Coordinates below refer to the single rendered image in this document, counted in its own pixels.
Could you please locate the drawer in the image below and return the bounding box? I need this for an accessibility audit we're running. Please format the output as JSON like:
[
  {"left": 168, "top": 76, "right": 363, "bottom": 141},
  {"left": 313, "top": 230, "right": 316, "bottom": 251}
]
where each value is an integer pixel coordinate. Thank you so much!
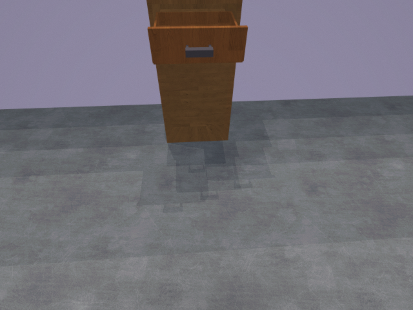
[{"left": 148, "top": 11, "right": 248, "bottom": 65}]

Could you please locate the handle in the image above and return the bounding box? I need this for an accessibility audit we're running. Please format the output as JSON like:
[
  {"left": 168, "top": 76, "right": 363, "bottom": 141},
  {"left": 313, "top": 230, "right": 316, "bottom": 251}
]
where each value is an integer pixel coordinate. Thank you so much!
[{"left": 185, "top": 45, "right": 214, "bottom": 57}]

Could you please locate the cabinet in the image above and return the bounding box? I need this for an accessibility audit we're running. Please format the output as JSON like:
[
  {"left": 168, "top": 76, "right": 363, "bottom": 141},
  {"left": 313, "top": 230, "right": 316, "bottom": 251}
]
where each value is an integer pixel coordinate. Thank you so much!
[{"left": 146, "top": 0, "right": 243, "bottom": 143}]

